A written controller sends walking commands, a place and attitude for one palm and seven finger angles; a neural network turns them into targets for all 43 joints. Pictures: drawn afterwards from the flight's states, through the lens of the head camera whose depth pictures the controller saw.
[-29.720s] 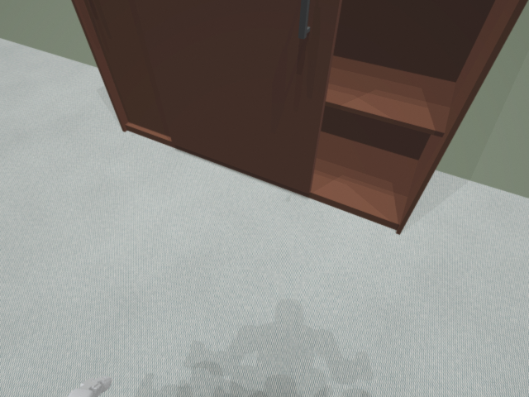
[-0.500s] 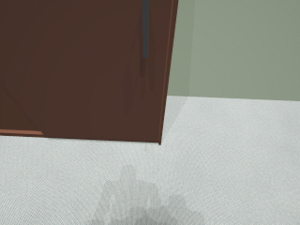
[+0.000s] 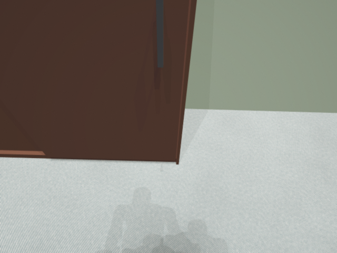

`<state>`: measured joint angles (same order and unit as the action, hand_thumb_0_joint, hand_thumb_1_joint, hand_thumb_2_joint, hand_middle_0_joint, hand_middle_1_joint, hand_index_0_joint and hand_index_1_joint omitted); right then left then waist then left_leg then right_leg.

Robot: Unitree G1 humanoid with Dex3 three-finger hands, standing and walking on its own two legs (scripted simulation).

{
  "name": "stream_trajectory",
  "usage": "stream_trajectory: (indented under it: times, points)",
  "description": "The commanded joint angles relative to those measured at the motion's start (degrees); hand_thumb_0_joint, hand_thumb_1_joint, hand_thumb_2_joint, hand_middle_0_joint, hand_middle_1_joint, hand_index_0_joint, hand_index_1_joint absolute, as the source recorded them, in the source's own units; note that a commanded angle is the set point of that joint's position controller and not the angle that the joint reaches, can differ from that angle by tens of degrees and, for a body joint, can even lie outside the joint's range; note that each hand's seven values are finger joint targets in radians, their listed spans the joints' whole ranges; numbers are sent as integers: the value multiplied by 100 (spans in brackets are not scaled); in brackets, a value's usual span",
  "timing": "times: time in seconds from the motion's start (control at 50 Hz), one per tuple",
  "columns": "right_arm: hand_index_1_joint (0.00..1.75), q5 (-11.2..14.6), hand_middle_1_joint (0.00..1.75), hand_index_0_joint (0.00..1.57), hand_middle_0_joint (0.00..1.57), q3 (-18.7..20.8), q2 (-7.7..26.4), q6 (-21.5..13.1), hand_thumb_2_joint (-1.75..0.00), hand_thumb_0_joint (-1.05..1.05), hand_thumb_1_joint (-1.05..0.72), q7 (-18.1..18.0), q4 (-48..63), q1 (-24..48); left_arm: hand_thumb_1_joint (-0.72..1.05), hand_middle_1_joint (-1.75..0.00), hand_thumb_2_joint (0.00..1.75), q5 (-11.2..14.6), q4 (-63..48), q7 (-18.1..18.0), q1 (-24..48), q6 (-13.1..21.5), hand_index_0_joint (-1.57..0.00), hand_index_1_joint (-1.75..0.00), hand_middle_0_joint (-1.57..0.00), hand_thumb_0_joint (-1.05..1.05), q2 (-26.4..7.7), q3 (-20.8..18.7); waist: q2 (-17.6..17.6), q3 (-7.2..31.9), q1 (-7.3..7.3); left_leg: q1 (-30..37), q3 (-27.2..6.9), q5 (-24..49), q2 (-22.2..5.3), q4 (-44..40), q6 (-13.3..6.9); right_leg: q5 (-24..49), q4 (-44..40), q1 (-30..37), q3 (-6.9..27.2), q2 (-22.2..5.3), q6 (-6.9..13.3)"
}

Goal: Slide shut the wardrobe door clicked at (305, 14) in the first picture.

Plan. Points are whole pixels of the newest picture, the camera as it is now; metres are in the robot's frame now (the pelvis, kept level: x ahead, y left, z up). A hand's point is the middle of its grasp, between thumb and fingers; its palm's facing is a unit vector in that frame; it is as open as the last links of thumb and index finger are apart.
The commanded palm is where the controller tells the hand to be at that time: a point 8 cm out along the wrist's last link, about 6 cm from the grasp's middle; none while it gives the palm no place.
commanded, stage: look to check the result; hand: left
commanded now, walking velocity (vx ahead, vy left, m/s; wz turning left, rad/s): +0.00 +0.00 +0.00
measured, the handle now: (160, 30) +0.75 +0.07 +0.16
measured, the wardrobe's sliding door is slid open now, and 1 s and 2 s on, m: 0.00 0.00 0.00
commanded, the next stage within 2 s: stand and wait in 0.50 s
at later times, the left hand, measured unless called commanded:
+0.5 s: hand out of the picture +0.05 +0.20 -0.17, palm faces -0.01 -0.97 -0.25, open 7.4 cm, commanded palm none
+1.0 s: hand out of the picture +0.11 +0.23 -0.15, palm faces -0.03 -0.95 -0.32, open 7.4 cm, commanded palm none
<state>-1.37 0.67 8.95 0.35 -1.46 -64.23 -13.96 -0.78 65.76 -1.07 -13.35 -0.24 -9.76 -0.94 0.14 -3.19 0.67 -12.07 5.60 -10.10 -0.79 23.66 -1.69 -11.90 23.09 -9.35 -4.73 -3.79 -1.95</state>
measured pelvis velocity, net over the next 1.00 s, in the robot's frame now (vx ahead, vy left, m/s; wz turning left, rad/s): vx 0.03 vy -0.02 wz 0.00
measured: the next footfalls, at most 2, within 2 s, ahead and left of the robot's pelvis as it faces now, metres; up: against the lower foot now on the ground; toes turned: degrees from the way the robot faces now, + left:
none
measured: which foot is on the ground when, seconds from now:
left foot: down 0.00-1.00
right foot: down 0.00-1.00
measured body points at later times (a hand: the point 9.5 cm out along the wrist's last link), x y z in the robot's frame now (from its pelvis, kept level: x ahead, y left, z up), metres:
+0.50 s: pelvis +0.01 -0.01 +0.00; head +0.03 +0.00 +0.45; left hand +0.05 +0.25 -0.15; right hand +0.04 -0.27 -0.15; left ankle +0.03 +0.10 -0.74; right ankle +0.00 -0.14 -0.74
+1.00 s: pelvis +0.03 -0.02 +0.01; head +0.04 -0.02 +0.46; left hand +0.11 +0.28 -0.13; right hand +0.11 -0.31 -0.13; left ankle +0.03 +0.10 -0.74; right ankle +0.00 -0.14 -0.74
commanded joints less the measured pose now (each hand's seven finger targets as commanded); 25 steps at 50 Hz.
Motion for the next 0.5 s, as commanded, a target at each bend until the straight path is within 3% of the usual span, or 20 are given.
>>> stream_trajectory:
  times: [0.0, 0.28, 0.48]
  points:
    - [30, 9, 30, 20, 20, 139, 695, -60, -90, 0, -90, -13, 143, -230, 90, -30, 90, -20, -193, -58, -174, 90, -20, -30, -20, 0, -705, -126, 33, -33, -6, 144, -622, -13, -594, -581, 24, -75, -519, -303, 383, -348, 277]
    - [30, 17, 30, 20, 20, 187, 1044, -84, -90, 0, -90, -2, 160, 101, 90, -30, 90, -22, -205, -30, 78, 128, -20, -30, -20, 0, -1026, -162, 62, 38, -13, 228, -678, -49, -652, -647, 17, -119, -632, -247, 445, -361, 317]
    - [30, 26, 30, 20, 20, 218, 1424, -135, -90, 0, -90, 29, 210, 460, 90, -30, 90, -18, -295, 8, 434, 179, -20, -30, -20, 0, -1415, -212, 82, 236, -30, 368, -722, 312, -711, -699, 16, 173, -689, -31, 463, -426, 331]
